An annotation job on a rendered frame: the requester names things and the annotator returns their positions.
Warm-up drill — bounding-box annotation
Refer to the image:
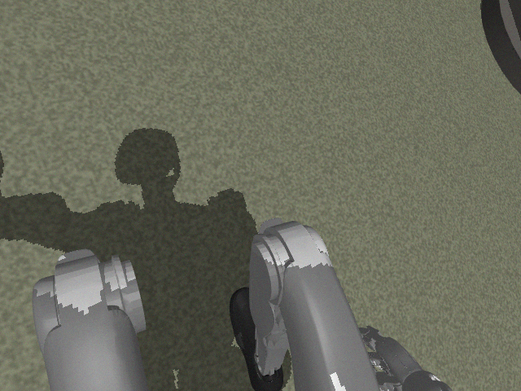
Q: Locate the right robot foot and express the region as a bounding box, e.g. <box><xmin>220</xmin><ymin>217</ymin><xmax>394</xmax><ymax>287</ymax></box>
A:
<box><xmin>230</xmin><ymin>288</ymin><xmax>283</xmax><ymax>391</ymax></box>

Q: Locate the right robot arm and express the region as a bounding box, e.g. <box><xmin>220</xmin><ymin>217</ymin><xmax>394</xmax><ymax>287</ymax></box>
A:
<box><xmin>402</xmin><ymin>371</ymin><xmax>453</xmax><ymax>391</ymax></box>

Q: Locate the right robot hand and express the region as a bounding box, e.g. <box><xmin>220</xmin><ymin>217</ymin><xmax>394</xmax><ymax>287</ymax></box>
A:
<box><xmin>359</xmin><ymin>326</ymin><xmax>423</xmax><ymax>391</ymax></box>

